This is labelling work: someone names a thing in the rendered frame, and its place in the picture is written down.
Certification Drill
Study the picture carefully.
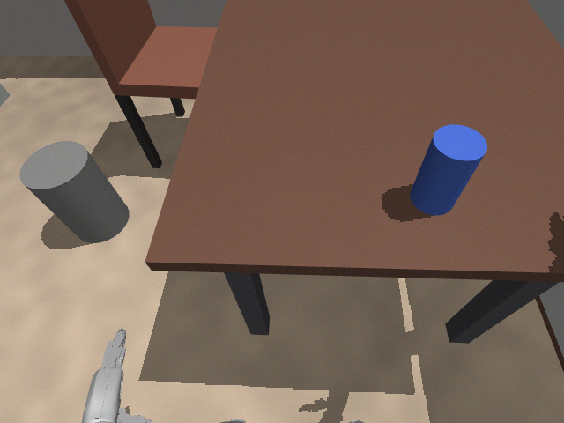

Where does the chair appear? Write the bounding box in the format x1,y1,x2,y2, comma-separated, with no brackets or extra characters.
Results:
64,0,218,168

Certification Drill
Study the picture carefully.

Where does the table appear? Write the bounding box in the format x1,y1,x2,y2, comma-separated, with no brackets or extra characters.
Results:
145,0,564,344

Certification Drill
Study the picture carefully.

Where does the left robot hand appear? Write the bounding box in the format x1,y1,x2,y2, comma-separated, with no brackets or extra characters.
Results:
82,329,152,423

